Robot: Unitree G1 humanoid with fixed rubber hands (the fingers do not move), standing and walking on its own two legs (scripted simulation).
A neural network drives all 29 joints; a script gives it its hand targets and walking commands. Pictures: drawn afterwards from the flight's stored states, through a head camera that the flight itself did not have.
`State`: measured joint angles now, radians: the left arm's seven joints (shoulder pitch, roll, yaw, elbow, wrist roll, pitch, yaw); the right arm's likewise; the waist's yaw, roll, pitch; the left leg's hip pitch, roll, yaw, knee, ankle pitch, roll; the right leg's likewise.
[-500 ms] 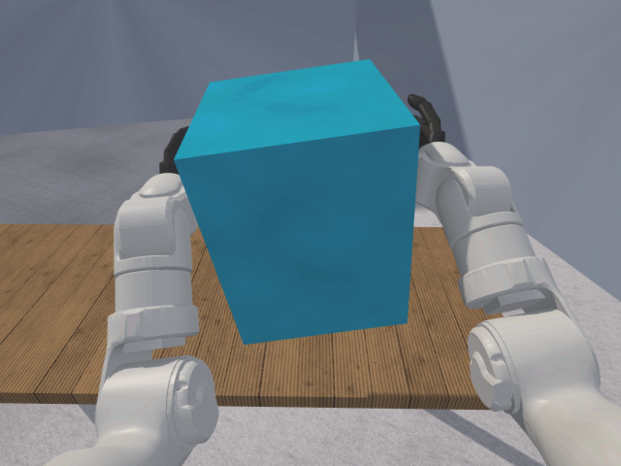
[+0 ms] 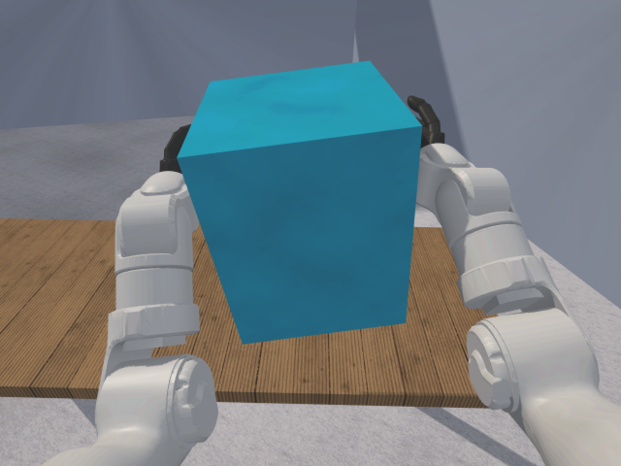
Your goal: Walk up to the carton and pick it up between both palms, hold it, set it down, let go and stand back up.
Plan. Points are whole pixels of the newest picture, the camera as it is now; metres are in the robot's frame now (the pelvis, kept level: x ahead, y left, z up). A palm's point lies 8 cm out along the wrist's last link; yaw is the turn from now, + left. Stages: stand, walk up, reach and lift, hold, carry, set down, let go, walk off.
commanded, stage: hold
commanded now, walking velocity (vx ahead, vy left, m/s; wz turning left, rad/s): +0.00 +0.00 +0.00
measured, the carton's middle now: (306, 201) +0.36 -0.01 +0.24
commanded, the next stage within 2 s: none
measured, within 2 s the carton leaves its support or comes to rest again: neither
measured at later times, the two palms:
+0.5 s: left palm (177, 186) +0.36 +0.14 +0.27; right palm (426, 160) +0.36 -0.16 +0.29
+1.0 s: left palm (175, 192) +0.37 +0.14 +0.26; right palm (422, 164) +0.36 -0.15 +0.29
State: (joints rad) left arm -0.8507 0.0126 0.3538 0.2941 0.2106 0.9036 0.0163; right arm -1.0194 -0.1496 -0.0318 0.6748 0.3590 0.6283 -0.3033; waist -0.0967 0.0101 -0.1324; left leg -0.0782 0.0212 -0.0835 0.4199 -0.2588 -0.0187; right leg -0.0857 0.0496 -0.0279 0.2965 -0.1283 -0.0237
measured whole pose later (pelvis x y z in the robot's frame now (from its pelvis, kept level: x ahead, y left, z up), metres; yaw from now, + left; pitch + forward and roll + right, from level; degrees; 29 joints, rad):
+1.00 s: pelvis +0.01 +0.00 +0.00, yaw +0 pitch -5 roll -2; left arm -0.79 0.00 0.37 0.27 0.20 0.90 0.00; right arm -0.98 -0.14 -0.01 0.62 0.38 0.67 -0.34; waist -0.11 0.02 -0.14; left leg -0.05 0.01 -0.09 0.42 -0.27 -0.01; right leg -0.06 0.05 -0.01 0.30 -0.15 -0.02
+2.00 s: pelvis +0.00 -0.01 +0.00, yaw +1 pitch -3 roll -2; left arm -0.85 0.05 0.36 0.36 0.16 0.84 0.01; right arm -1.00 -0.14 -0.01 0.64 0.36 0.64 -0.34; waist -0.11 0.02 -0.16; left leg -0.11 0.01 -0.11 0.40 -0.24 -0.02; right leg -0.12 0.05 -0.02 0.29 -0.13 -0.03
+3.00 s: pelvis +0.00 +0.00 +0.00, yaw +1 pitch -10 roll -1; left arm -0.89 0.02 0.44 0.54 0.33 0.58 -0.06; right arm -0.94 -0.02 -0.19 0.85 0.15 0.28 -0.22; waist -0.13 -0.06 -0.03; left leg 0.05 0.01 -0.10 0.35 -0.24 -0.02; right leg 0.04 0.04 -0.01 0.27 -0.14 -0.02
